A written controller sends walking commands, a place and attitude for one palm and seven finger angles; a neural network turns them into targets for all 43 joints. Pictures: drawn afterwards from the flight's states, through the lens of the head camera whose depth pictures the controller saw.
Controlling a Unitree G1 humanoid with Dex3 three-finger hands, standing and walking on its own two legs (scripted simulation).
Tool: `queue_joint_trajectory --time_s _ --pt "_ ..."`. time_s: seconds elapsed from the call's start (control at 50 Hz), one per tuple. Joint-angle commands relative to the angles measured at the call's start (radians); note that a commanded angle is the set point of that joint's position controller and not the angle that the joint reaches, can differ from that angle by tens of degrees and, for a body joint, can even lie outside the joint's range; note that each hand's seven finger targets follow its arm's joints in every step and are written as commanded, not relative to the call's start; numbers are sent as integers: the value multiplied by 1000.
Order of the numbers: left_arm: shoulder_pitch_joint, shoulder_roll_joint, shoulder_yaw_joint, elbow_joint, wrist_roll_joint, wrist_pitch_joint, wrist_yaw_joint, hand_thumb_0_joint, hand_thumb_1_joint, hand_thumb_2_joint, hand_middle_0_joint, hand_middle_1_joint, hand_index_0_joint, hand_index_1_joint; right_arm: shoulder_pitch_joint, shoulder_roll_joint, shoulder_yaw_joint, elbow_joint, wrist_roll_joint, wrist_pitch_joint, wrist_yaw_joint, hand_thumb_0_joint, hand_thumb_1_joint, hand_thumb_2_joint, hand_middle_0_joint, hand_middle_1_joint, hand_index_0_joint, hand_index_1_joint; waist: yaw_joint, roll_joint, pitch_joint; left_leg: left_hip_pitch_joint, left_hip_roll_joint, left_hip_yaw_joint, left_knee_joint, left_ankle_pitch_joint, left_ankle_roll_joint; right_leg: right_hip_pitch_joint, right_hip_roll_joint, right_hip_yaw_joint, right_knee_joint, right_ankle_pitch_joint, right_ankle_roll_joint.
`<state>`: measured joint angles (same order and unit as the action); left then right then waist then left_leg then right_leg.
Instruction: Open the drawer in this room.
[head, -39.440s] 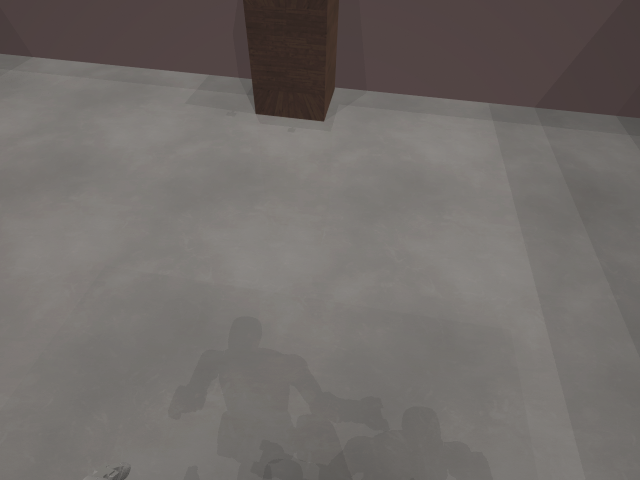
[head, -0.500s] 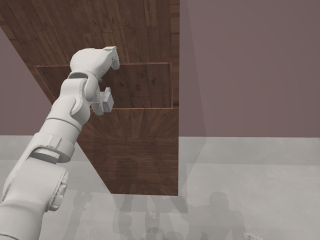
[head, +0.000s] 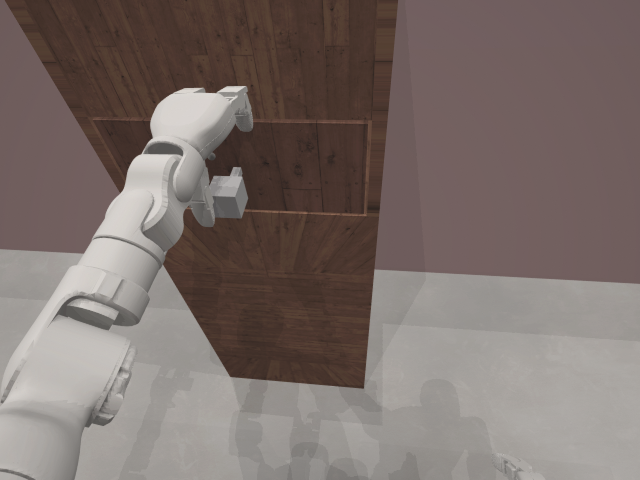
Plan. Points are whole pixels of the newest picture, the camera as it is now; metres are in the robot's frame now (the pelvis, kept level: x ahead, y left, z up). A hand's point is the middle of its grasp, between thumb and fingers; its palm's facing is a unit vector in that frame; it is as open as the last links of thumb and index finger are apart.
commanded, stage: move the hooked fingers above the handle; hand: left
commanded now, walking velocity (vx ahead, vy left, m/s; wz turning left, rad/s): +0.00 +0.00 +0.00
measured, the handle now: (231, 187) +0.49 +0.15 +0.10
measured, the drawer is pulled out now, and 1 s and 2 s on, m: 0.00 0.00 0.00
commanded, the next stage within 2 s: none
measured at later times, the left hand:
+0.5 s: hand (204, 187) +0.44 +0.16 +0.15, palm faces -0.01 -0.01 -1.00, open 13.8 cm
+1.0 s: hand (183, 185) +0.44 +0.19 +0.15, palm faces -0.06 -0.01 -1.00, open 13.7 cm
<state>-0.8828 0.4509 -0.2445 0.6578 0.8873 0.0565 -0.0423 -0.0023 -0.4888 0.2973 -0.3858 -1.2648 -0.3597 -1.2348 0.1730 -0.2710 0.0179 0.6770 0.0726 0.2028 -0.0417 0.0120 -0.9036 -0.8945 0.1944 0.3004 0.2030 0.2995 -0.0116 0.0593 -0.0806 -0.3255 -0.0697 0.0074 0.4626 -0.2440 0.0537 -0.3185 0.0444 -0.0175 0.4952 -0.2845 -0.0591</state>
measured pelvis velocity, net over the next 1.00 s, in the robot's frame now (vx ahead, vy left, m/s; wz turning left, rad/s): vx -0.01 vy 0.00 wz -0.02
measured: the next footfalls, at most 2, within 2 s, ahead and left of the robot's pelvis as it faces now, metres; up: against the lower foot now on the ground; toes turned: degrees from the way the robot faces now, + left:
none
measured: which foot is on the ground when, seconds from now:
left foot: down 0.00-1.00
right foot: down 0.00-1.00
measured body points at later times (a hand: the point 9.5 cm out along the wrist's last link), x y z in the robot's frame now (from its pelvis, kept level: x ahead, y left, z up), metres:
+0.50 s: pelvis -0.01 +0.00 +0.00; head +0.02 -0.02 +0.45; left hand +0.43 +0.16 +0.20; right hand +0.07 -0.27 -0.13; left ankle -0.01 +0.09 -0.74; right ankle -0.02 -0.08 -0.74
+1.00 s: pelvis -0.01 +0.00 +0.00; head +0.00 -0.03 +0.45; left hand +0.44 +0.19 +0.21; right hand +0.10 -0.26 -0.12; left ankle -0.01 +0.09 -0.74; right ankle -0.02 -0.08 -0.74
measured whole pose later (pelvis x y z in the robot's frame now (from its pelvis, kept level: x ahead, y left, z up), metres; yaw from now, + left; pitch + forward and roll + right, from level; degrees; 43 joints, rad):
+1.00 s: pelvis -0.01 +0.00 +0.00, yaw -1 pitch +5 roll +1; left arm -0.81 0.53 -0.17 0.71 0.94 0.05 -0.12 0.00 -0.49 0.30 -0.35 -1.22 -0.33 -1.23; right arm 0.22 -0.26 0.02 0.61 0.07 0.23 -0.07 0.01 -0.90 -0.89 0.20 0.30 0.21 0.30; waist -0.03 0.04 -0.07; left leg -0.32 -0.05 0.03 0.47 -0.24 0.05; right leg -0.32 0.06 0.00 0.50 -0.27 -0.06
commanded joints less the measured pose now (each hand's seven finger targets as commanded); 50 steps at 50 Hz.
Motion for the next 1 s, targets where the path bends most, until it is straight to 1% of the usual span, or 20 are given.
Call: queue_joint_trajectory --time_s 0.0,0.02,0.08,0.22,0.26,0.3,0.34,0.36,0.42,0.48,0.52,0.54,0.6,0.62,0.72,0.76,0.84,0.86,0.9,0.98 --pt "-406 286 167 0 56 90 -2 0 -500 300 -300 -1200 -300 -1200 -29 -124 -31 -122 -4 4 -2 0 -900 -900 200 300 200 300 6 -153 -284 50 38 2 -17 304 -7 187 -54 46 -35 372 21" --pt "-405 265 148 6 53 89 -15 0 -500 300 -300 -1200 -300 -1200 -32 -123 -30 -129 -1 10 -4 0 -900 -900 200 300 200 300 -1 -164 -250 41 39 4 -22 280 -6 167 -55 45 -42 349 22" --pt "-372 296 170 40 53 82 -36 0 -500 300 -300 -1200 -300 -1200 -29 -125 -27 -138 0 17 -16 0 -900 -900 200 300 200 300 2 -196 -213 17 42 8 -28 219 -1 158 -57 52 -56 287 27" --pt "-396 290 155 21 64 37 -42 0 -500 300 -300 -1200 -300 -1200 -9 -122 -30 -155 0 15 -26 0 -900 -900 200 300 200 300 -9 -130 -195 11 47 6 -23 147 -3 102 -55 57 -63 178 22" --pt "-427 316 170 -16 61 11 -40 0 -500 300 -300 -1200 -300 -1200 -2 -126 -34 -166 0 8 -32 0 -900 -900 200 300 200 300 -14 -124 -237 9 44 4 -18 138 2 120 -56 67 -60 173 22" --pt "-458 263 133 -81 52 -22 -35 0 -500 300 -300 -1200 -300 -1200 8 -117 -44 -174 -2 -3 -32 0 -900 -900 200 300 200 300 -22 -89 -273 49 44 2 -10 146 6 106 -53 67 -57 176 21" --pt "-532 268 140 -207 34 -80 -27 0 -500 300 -300 -1200 -300 -1200 23 -115 -61 -180 -9 -18 -32 0 -900 -900 200 300 200 300 -28 -68 -363 103 41 -6 7 193 13 134 -50 75 -48 219 19" --pt "-560 300 169 -284 28 -109 -17 0 -500 300 -300 -1200 -300 -1200 26 -112 -67 -180 -13 -25 -31 0 -900 -900 200 300 200 300 -21 -20 -418 144 39 -12 13 226 15 140 -46 79 -41 252 16" --pt "-596 230 120 -373 6 -153 14 0 -500 300 -300 -1200 -300 -1200 50 -101 -82 -158 -16 -42 -26 0 -900 -900 200 300 200 300 -42 42 -436 241 40 -26 31 313 7 72 -31 61 -34 284 10" --pt "-527 265 175 -280 -15 -126 55 0 -500 300 -300 -1200 -300 -1200 57 -105 -79 -124 -12 -45 -17 0 -900 -900 200 300 200 300 -25 -4 -372 207 40 -25 22 306 1 62 -23 50 -44 269 9" --pt "-517 229 150 -155 -18 -74 74 0 -500 300 -300 -1200 -300 -1200 54 -113 -67 -99 -3 -41 -9 0 -900 -900 200 300 200 300 -34 -52 -268 144 42 -24 -5 240 -7 23 -21 32 -56 210 10" --pt "-500 270 186 -93 -11 -45 81 0 -500 300 -300 -1200 -300 -1200 53 -124 -66 -88 -1 -40 -6 0 -900 -900 200 300 200 300 -23 -67 -247 112 45 -18 -14 237 -11 40 -24 35 -64 201 7" --pt "-494 300 187 0 35 46 85 0 -500 300 -300 -1200 -300 -1200 31 -132 -50 -86 -3 -30 -3 0 -900 -900 200 300 200 300 -11 -88 -263 72 48 -8 -21 237 -13 72 -29 37 -52 216 10" --pt "-487 280 168 3 46 63 72 0 -500 300 -300 -1200 -300 -1200 28 -129 -47 -94 -3 -25 -2 0 -900 -900 200 300 200 300 -8 -96 -278 70 48 -8 -19 252 -11 88 -31 36 -48 235 11" --pt "-448 327 190 45 83 94 32 0 -500 300 -300 -1200 -300 -1200 -3 -128 -35 -113 -4 2 -14 0 -900 -900 200 300 200 300 2 -161 -275 26 48 5 -23 237 -4 149 -48 53 -48 264 21" --pt "-417 365 217 40 82 83 15 0 -500 300 -300 -1200 -300 -1200 -18 -127 -30 -132 -5 9 -22 0 -900 -900 200 300 200 300 12 -167 -279 2 45 12 -26 215 0 189 -57 66 -53 267 26" --pt "-352 353 214 19 68 50 -17 0 -500 300 -300 -1200 -300 -1200 -30 -119 -30 -164 -4 15 -32 0 -900 -900 200 300 200 300 20 -160 -250 -2 46 20 -33 185 1 200 -64 69 -62 244 26" --pt "-371 344 203 -6 66 36 -25 0 -500 300 -300 -1200 -300 -1200 -33 -120 -27 -168 -3 14 -34 0 -900 -900 200 300 200 300 9 -150 -244 3 48 18 -35 173 2 181 -64 69 -63 234 28" --pt "-366 338 204 -74 58 -1 -39 0 -500 300 -300 -1200 -300 -1200 -29 -118 -35 -186 -4 5 -37 0 -900 -900 200 300 200 300 9 -133 -268 32 46 18 -28 184 9 184 -61 74 -62 252 28" --pt "-465 237 117 -369 29 -102 -42 0 -500 300 -300 -1200 -300 -1200 -21 -103 -65 -201 -11 -22 -28 0 -900 -900 200 300 200 300 -20 -5 -361 186 40 -6 7 266 17 129 -46 77 -55 292 16"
